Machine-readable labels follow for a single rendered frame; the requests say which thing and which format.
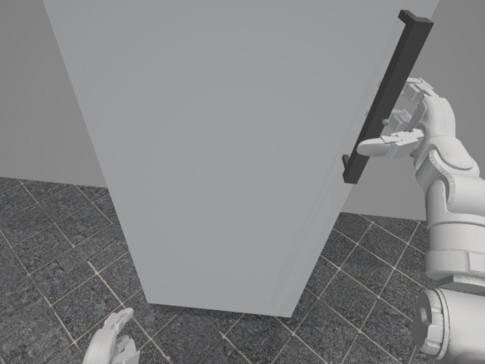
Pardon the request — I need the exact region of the left robot hand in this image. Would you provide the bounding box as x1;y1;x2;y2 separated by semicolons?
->
83;308;140;364

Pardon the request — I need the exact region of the fridge door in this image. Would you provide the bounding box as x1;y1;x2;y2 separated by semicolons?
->
43;0;439;318

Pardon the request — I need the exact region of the robot right upper arm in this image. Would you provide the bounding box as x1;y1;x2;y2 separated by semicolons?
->
411;287;485;364

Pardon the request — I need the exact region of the robot right forearm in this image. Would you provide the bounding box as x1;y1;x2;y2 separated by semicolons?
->
414;136;485;297

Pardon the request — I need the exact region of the handle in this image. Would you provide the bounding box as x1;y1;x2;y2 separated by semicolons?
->
342;9;434;184

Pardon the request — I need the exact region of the right robot hand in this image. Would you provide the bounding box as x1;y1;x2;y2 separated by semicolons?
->
356;77;455;160

